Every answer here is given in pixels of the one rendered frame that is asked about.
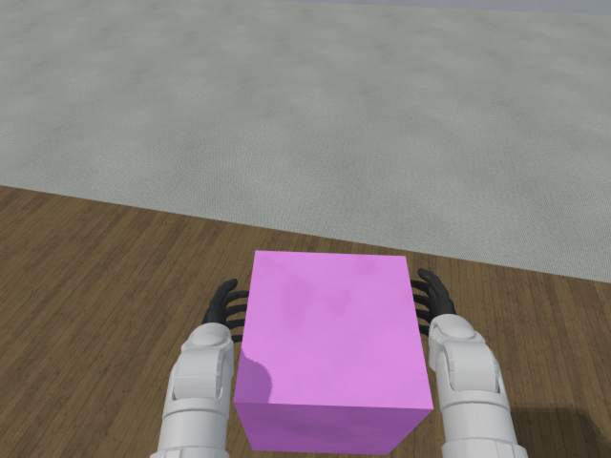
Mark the right robot forearm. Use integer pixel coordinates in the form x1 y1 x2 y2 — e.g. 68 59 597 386
429 314 528 458

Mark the robot right hand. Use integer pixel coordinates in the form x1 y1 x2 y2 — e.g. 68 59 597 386
410 268 457 337

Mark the robot left hand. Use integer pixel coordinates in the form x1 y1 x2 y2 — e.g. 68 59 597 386
201 279 249 343

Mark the left robot forearm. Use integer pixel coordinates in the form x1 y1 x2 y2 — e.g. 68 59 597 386
150 323 234 458

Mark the carton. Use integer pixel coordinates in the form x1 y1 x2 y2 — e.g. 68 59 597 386
233 250 433 455

